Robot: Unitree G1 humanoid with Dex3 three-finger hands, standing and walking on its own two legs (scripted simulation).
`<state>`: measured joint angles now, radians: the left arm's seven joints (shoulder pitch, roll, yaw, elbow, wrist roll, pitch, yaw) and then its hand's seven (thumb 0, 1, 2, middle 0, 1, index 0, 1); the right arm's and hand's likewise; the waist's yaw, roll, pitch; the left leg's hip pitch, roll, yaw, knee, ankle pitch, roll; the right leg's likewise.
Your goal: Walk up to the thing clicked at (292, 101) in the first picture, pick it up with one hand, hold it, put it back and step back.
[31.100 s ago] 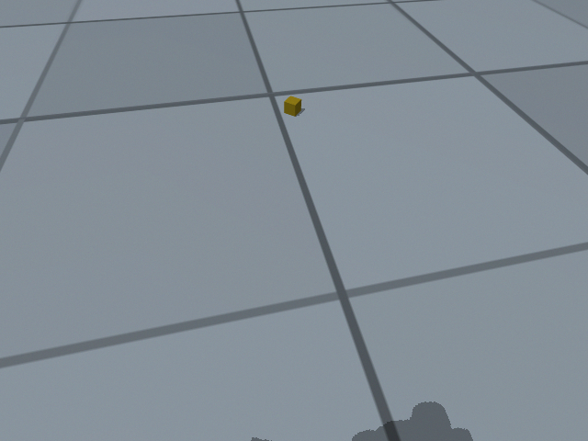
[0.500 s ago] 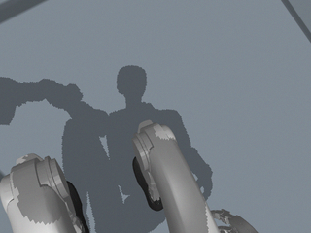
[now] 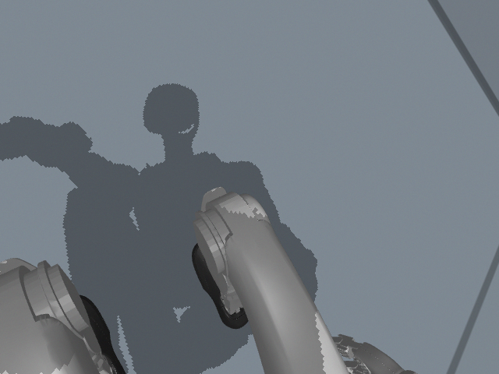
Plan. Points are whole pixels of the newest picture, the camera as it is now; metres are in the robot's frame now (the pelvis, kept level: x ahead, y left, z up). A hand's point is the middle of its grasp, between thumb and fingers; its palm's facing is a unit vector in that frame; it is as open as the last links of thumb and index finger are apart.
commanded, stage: rest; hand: left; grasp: from above
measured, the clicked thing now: out of the picture +0.44 +0.34 -0.25
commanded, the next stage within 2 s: open in 0.94 s
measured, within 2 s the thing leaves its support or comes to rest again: rests again in 0.70 s
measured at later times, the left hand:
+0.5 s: hand out of the picture +0.45 +0.34 -0.23, palm faces -0.04 -0.45 -0.89, open 10.7 cm
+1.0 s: hand out of the picture +0.45 +0.33 -0.24, palm faces -0.05 -0.44 -0.89, open 10.7 cm
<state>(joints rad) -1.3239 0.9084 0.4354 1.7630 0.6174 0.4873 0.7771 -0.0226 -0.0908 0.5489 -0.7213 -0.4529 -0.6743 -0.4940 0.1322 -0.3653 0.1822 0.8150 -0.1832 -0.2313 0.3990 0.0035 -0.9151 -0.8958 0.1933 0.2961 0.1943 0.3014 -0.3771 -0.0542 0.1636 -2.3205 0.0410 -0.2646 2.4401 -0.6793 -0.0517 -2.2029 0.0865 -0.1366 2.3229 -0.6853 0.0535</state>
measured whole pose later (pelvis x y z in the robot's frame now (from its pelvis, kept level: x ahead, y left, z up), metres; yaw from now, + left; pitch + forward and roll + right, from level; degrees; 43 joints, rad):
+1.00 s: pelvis +0.00 +0.01 +0.00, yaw -3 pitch +28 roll -15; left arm -1.30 1.03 0.39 1.77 0.59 0.43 0.80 -0.02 -0.06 0.54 -0.69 -0.48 -0.65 -0.52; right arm 0.14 -0.39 0.31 0.73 -0.18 -0.27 0.41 0.00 -0.92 -0.90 0.19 0.30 0.19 0.30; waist -0.43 -0.13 0.23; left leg -2.30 0.04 -0.32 2.46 -0.69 -0.05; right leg -2.16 0.10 -0.18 2.30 -0.68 0.07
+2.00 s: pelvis +0.00 +0.01 +0.01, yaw -3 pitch +28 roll -16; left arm -1.29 1.05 0.35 1.76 0.56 0.42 0.80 0.00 -0.44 0.99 -0.17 -0.95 -0.14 -0.98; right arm 0.16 -0.40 0.34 0.71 -0.18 -0.31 0.39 0.00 -0.91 -0.90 0.19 0.30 0.19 0.30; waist -0.44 -0.14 0.23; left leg -2.28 0.05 -0.33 2.45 -0.70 -0.05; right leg -2.13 0.10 -0.19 2.27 -0.68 0.06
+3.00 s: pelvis -0.01 +0.00 +0.04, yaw +4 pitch +31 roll -8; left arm -1.10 0.72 0.04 1.50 0.97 0.22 0.22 0.00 -0.44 0.92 -0.15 -0.94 -0.15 -0.93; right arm 0.16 -0.32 0.12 0.74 -0.09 -0.19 0.22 0.01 -0.91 -0.90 0.19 0.30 0.19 0.30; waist -0.26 0.04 -0.05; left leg -2.21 0.05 -0.17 2.30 -0.64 -0.02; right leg -2.11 0.06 -0.07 2.23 -0.67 0.04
